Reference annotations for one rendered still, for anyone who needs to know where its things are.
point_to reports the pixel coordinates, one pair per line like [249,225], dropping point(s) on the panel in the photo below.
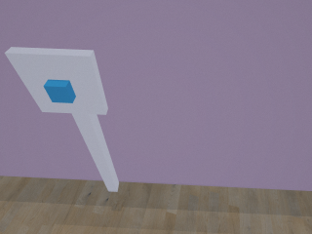
[35,66]

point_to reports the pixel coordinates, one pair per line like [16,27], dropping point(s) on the button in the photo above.
[60,91]

